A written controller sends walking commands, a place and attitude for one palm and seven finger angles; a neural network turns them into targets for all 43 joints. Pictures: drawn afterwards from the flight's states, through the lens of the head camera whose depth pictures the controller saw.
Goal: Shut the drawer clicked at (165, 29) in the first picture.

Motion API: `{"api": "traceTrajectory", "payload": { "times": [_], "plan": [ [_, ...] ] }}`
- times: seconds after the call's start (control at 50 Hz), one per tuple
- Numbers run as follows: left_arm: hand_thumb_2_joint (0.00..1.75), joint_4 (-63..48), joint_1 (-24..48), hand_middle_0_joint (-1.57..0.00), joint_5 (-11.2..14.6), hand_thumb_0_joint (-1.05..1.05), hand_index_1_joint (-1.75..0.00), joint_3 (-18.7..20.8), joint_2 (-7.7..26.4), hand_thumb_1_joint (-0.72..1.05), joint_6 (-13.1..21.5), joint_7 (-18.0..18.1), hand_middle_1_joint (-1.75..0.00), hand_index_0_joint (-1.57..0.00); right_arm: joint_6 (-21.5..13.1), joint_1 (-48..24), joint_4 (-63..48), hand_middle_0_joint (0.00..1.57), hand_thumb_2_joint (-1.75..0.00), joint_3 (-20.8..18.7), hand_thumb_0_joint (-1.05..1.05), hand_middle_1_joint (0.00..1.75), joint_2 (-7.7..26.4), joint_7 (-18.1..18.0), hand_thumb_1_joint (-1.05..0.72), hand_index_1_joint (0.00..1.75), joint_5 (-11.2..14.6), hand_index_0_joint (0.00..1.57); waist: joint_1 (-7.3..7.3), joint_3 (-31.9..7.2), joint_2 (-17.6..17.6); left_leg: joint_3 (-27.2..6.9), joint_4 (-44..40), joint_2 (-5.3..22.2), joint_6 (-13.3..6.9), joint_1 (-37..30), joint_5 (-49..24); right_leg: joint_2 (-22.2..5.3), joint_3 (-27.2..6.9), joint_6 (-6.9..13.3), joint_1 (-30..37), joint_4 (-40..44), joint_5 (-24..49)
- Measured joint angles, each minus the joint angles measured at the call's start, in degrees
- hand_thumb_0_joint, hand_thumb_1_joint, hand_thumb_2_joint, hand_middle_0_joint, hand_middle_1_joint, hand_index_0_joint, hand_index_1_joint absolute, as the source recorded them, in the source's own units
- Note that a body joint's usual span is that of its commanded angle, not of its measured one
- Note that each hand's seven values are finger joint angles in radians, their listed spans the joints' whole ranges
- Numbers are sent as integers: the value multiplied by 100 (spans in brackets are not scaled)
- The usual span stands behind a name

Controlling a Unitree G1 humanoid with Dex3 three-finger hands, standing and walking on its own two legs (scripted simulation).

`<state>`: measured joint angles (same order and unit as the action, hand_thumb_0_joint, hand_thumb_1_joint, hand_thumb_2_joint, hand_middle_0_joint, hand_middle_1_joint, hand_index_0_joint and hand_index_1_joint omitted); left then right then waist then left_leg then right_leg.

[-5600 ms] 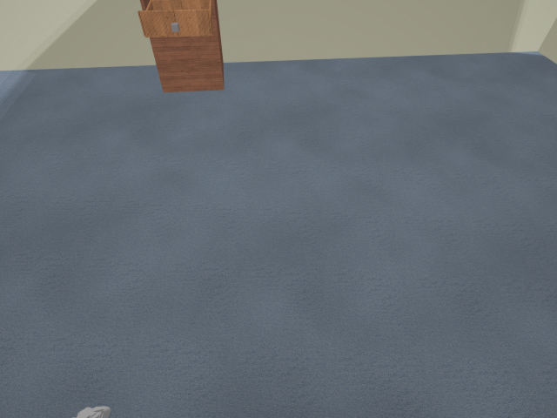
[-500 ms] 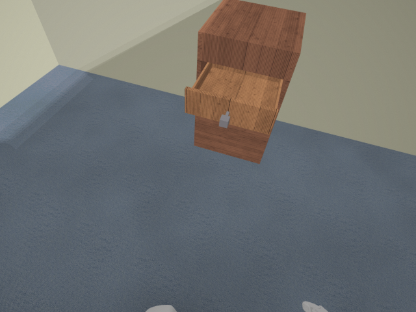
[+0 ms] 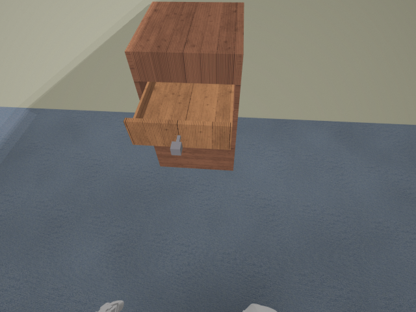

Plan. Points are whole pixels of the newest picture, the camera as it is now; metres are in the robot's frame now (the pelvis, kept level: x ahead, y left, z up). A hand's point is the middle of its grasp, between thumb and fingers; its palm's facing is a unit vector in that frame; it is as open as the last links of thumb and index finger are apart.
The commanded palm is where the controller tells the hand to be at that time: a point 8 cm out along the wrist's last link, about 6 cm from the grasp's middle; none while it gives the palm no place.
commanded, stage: take the last steps up to it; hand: left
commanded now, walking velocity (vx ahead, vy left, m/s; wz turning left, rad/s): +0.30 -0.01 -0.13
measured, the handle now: (177, 144) +0.67 +0.14 -0.22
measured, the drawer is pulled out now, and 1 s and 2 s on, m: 0.23 0.23 0.23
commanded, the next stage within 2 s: come to a stop and stand still in 0.92 s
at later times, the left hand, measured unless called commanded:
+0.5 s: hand out of the picture +0.14 +0.20 -0.15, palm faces -0.02 -0.99 -0.16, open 7.4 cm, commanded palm none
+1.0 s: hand (163, 256) +0.26 +0.12 -0.15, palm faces -0.01 -0.98 -0.18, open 7.3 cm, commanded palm none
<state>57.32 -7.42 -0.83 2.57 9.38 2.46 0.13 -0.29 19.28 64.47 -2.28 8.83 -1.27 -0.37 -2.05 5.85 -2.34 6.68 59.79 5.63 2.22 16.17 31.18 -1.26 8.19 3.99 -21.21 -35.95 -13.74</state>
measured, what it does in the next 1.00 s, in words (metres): walks ahead: left foot, then right foot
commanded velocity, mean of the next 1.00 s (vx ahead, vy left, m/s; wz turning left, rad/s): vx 0.25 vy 0.01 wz -0.04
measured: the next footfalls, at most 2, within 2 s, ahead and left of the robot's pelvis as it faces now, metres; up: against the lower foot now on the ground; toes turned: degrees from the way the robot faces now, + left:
left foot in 0.30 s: +0.12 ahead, +0.14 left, +0.00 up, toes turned +6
right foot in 0.68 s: +0.25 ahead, -0.14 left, +0.00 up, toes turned -14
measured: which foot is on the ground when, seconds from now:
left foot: up 0.00-0.28, down 0.30-0.70, up 0.72-1.00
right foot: down 0.00-0.30, up 0.32-0.66, down 0.68-1.00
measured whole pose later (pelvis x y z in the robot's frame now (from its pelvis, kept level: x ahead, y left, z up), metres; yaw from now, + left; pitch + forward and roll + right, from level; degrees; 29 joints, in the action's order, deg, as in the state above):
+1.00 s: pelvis +0.25 -0.04 +0.02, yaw -4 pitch -1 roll +0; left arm 63.3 -16.6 -1.4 2.1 7.2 3.1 0.6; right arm -1.3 9.8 59.8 -3.1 10.5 0.4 -1.0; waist 0.5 2.5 -1.7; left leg 5.6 44.2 5.5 1.4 25.7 16.2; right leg -1.0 10.0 2.2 -6.9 -21.8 -14.2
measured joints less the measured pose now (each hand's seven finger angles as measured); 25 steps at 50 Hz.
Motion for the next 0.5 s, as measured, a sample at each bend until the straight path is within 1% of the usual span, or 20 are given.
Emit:
{"api": "traceTrajectory", "payload": {
  "times": [0.02, 0.04, 0.08, 0.12, 0.18, 0.22, 0.26, 0.28, 0.3, 0.32, 0.36, 0.38, 0.4, 0.44, 0.46, 0.5],
  "plan": [
    [90, 3, -8, -20, 8, 1, -30, -3, -31, 91, -17, 26, -30, -20, 22, -82, -31, 20, -90, -9, 1, 29, 15, 2, -91, 30, -13, 20, 9, -14, -12, -99, 306, 0, 6, 244, -123, 42, -4, -17, 86, 130, 44],
    [90, 18, -30, -20, 7, 1, -30, -3, -61, 91, -35, 48, -30, -20, 33, -162, -75, 20, -90, -16, 1, 29, 27, 9, -91, 30, -31, 20, 13, -49, -15, -153, 427, 19, 15, 445, -263, 81, -14, -21, 169, 276, 103],
    [90, 59, -90, -20, 4, 0, -30, 37, -95, 92, -62, 90, -30, -20, 32, -301, -194, 20, -90, -28, 1, 29, 34, 28, -91, 30, -60, 20, 5, -149, 9, -189, 240, 75, 42, 707, -490, 131, -31, 4, 325, 560, 199],
    [90, 97, -152, -20, -15, 0, -30, 68, -56, 93, -74, 94, -30, -20, 13, -408, -308, 20, -90, -37, 1, 29, 27, 57, -91, 30, -79, 20, 37, -258, 54, -177, -268, 117, 54, 785, -648, 160, -63, 9, 459, 785, 262],
    [90, 174, -278, -20, -40, 0, -30, 68, -8, 94, -96, 36, -30, -20, -12, -532, -415, 20, -90, -58, 1, 29, 47, 76, -92, 30, -101, 20, 111, -399, 106, -157, -1101, 115, 41, 686, -777, 187, -115, -20, 645, 998, 285],
    [90, 229, -384, -20, -45, 0, -30, 74, 17, 93, -117, 4, -30, -20, -36, -575, -457, 20, -90, -66, 1, 29, 82, 103, -93, 30, -99, 20, 172, -470, 151, -133, -1609, 75, 19, 514, -842, 191, -149, -58, 756, 1051, 246],
    [90, 292, -514, -20, -33, 0, -30, 89, 44, 93, -147, -17, -30, -20, -87, -579, -490, 20, -90, -56, 1, 29, 99, 116, -93, 30, -99, 20, 215, -525, 206, -65, -2225, 17, -2, 211, -1061, 185, -183, -113, 842, 998, 146],
    [90, 325, -588, -20, -19, 0, -30, 95, 55, 92, -168, -29, -30, -20, -127, -557, -505, 20, -90, -44, 1, 29, 110, 115, -93, 30, -98, 20, 228, -555, 217, -18, -2575, -8, -8, 13, -1176, 191, -193, -147, 860, 911, 61],
    [90, 351, -665, -20, -5, 0, -30, 101, 70, 92, -195, -43, -30, -20, -169, -532, -514, 20, -90, -32, 0, 29, 113, 107, -92, 30, -102, 20, 233, -586, 237, -5, -2831, -35, -73, -123, -1372, 187, -210, -176, 832, 752, -67],
    [90, 380, -735, -20, 5, 0, -30, 116, 96, 92, -234, -56, -30, -20, -200, -512, -517, 20, -90, -26, 0, 29, 87, 98, -92, 30, -118, 20, 234, -595, 310, 41, -2834, -74, -154, -166, -1545, 148, -271, -178, 762, 481, -381],
    [90, 446, -845, -20, -19, 1, -30, 137, 110, 92, -325, -80, -30, -20, -236, -404, -562, 20, -90, -10, 0, 29, 45, 88, -92, 30, -148, 20, 188, -618, 364, 124, -2846, -107, -255, -273, -1517, 108, -357, -179, 444, -451, -962],
    [90, 472, -866, -20, -36, 1, -30, 145, 112, 92, -353, -101, -30, -20, -250, -331, -573, 20, -90, 1, 0, 29, 24, 75, -92, 30, -148, 20, 155, -611, 367, 146, -2961, -125, -279, -368, -1505, 79, -386, -182, 240, -978, -1013],
    [90, 484, -872, -20, -51, 1, -30, 154, 115, 92, -359, -125, -30, -20, -263, -255, -559, 20, -90, 14, 0, 29, -1, 61, -92, 30, -145, 20, 136, -593, 373, 167, -3127, -149, -288, -482, -1529, 32, -415, -195, 46, -1413, -941],
    [90, 471, -859, -20, -62, 1, -30, 163, 116, 92, -325, -160, -30, -20, -287, -109, -473, 20, -90, 46, 0, 29, -53, 35, -91, 30, -131, 20, 146, -543, 382, 220, -3505, -191, -261, -725, -1649, -94, -455, -252, -274, -1919, -669],
    [90, 455, -845, -20, -61, 1, -30, 162, 112, 92, -308, -165, -30, -20, -297, -38, -417, 20, -90, 58, 0, 29, -77, 29, -91, 30, -125, 20, 160, -518, 379, 249, -3674, -206, -256, -836, -1697, -162, -465, -290, -396, -2008, -548],
    [90, 426, -799, -20, -55, 1, -30, 150, 95, 91, -293, -163, -30, -20, -304, 91, -304, 20, -90, 70, 0, 29, -122, 28, -91, 30, -115, 20, 173, -466, 353, 299, -3928, -212, -238, -1029, -1743, -290, -453, -361, -543, -1902, -401]
  ]
}}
